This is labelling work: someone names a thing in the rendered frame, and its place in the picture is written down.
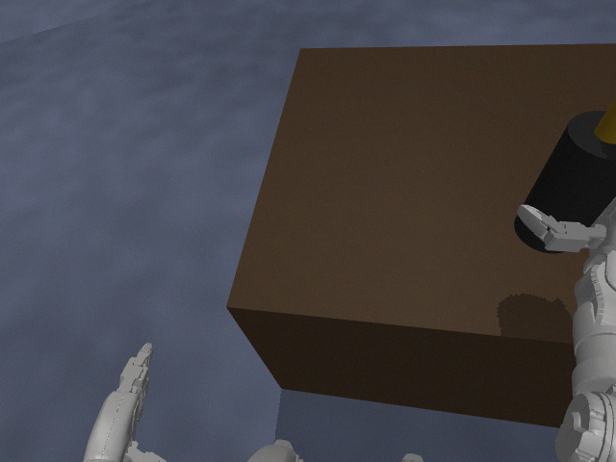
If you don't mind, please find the right robot arm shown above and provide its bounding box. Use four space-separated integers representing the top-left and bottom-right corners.
555 245 616 462

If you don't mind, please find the right robot hand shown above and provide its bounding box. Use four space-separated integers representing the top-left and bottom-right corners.
517 196 616 255

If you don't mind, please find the bottle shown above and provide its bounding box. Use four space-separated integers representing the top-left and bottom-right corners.
514 97 616 254

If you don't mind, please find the left robot hand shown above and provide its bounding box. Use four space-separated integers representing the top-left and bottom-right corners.
83 343 167 462

